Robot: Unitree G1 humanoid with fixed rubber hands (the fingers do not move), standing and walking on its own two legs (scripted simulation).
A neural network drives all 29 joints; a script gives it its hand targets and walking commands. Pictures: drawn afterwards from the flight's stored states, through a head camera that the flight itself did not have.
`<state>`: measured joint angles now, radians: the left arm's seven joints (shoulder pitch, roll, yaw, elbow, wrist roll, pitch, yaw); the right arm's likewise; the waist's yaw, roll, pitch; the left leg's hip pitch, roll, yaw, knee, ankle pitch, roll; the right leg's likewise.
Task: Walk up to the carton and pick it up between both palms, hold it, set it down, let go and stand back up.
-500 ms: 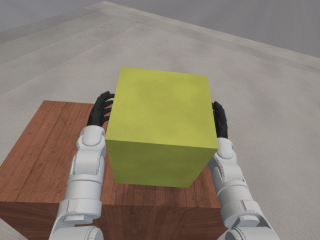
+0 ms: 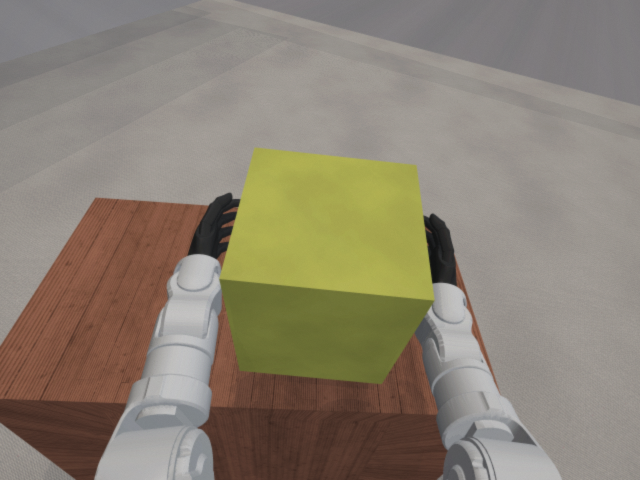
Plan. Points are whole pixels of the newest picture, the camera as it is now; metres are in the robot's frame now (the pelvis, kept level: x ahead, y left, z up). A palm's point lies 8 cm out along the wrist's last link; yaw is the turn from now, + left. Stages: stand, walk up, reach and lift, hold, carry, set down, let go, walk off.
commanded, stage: set down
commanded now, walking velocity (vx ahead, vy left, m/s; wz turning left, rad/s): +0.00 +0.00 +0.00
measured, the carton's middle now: (322, 274) +0.38 +0.00 +0.06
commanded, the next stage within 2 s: none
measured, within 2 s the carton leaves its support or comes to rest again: rests again in 1.78 s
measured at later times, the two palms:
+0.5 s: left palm (211, 265) +0.39 +0.16 +0.05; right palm (426, 284) +0.37 -0.14 +0.06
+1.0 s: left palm (221, 275) +0.41 +0.15 +0.01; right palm (423, 298) +0.38 -0.15 +0.02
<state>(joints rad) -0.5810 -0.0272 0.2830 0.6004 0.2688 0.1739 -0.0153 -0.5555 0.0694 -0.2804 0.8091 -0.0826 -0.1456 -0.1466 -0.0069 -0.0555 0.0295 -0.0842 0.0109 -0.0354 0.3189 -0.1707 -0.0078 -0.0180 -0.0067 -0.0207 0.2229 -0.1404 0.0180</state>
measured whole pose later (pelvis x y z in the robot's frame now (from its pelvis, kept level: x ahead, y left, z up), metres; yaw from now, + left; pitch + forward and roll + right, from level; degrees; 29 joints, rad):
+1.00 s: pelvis +0.02 +0.00 +0.00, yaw +0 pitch +8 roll -1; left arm -0.66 0.04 0.35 1.08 0.27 -0.24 -0.02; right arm -0.58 0.14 -0.52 1.02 -0.32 -0.41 -0.16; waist -0.02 -0.04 -0.05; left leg -0.30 0.03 0.00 0.33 -0.18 -0.01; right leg -0.22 0.00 -0.04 0.22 -0.14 0.01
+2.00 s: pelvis +0.01 +0.00 -0.01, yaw +0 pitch +20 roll -2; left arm -0.79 0.10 0.39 1.39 0.27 -0.50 0.02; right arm -0.66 0.15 -0.69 1.14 -0.45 -0.55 -0.15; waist -0.05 -0.01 -0.13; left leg -0.61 0.04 0.00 0.46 -0.19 0.00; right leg -0.53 -0.01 -0.07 0.35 -0.16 0.01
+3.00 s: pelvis +0.00 +0.00 -0.02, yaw +0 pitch +21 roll -2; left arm -0.87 0.12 0.49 1.43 0.34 -0.54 0.01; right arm -0.73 0.17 -0.81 1.11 -0.53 -0.53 -0.12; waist -0.06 0.00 -0.11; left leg -0.71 0.05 0.01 0.56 -0.22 0.00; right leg -0.63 -0.01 -0.07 0.46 -0.20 0.02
